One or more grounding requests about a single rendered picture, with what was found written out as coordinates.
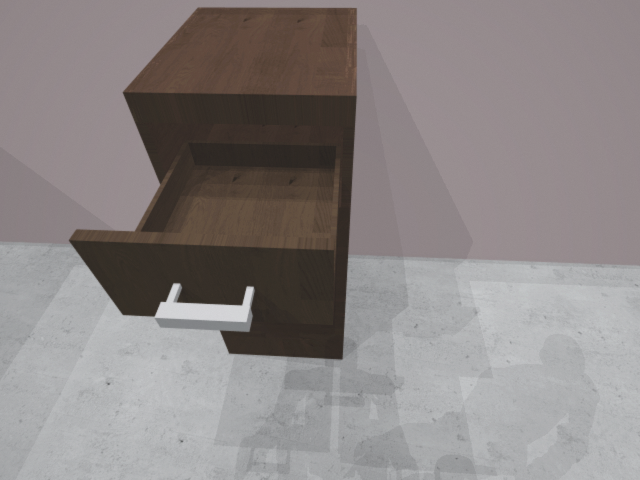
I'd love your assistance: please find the drawer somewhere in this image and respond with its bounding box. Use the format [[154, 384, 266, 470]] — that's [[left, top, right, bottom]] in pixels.
[[69, 140, 341, 325]]

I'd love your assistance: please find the handle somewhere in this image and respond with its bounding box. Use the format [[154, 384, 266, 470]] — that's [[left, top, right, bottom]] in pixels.
[[154, 283, 255, 332]]

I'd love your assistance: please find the cabinet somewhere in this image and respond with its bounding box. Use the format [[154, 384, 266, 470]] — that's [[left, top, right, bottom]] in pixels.
[[123, 7, 357, 360]]

